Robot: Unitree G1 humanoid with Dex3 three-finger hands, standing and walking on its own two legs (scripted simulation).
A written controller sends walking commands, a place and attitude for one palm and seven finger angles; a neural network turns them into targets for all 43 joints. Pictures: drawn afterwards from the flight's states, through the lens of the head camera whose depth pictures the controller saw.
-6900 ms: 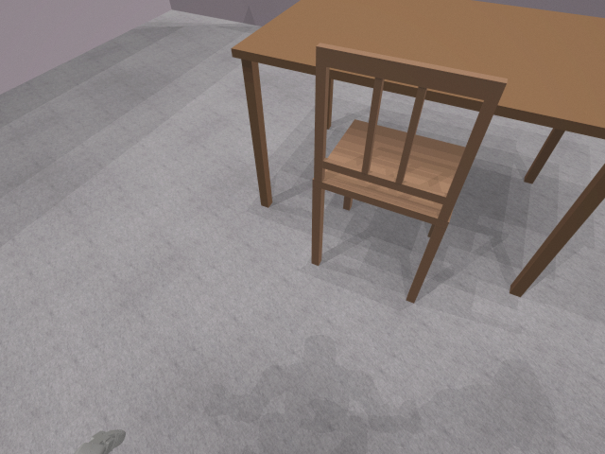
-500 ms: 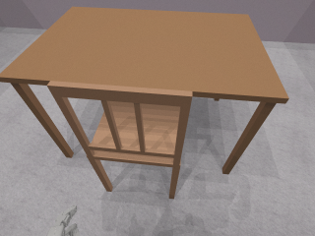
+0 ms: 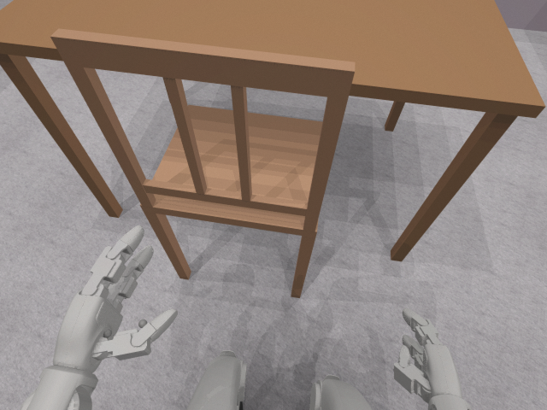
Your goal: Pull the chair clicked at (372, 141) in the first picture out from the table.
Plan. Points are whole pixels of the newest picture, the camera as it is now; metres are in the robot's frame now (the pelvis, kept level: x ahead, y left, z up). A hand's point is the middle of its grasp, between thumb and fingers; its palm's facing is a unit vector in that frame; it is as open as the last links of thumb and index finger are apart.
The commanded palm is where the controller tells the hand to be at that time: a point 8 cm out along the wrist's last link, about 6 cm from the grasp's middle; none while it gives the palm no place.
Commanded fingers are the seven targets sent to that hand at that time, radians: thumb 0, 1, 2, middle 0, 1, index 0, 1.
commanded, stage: raise the hand toward the chair's back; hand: left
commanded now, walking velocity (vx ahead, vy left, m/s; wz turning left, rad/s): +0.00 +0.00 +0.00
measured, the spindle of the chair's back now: (189, 143) +0.55 +0.21 +0.02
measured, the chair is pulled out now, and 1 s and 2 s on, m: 0.00 0.00 0.00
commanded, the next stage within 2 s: aim the fingers beside a spindle in 1.46 s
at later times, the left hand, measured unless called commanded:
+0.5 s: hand (127, 297) +0.24 +0.21 +0.05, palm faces -0.05 -1.00 -0.04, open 15.4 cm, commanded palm +0.22 +0.27 +0.06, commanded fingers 0.00 -0.45 0.32 -0.06 -0.09 -0.06 -0.09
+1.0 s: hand (107, 278) +0.26 +0.24 +0.07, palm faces -0.07 -1.00 -0.06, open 16.9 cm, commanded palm +0.24 +0.30 +0.07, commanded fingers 0.00 -0.50 0.30 -0.06 -0.08 -0.06 -0.08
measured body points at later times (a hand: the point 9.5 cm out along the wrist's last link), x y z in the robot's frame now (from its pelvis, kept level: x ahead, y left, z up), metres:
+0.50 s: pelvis +0.02 +0.03 +0.02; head +0.09 +0.04 +0.46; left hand +0.24 +0.27 +0.06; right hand +0.18 -0.24 -0.05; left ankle +0.07 +0.13 -0.63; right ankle +0.02 -0.08 -0.63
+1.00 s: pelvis +0.02 +0.04 +0.03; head +0.08 +0.05 +0.47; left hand +0.26 +0.29 +0.07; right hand +0.18 -0.21 -0.05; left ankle +0.07 +0.13 -0.63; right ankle +0.02 -0.08 -0.63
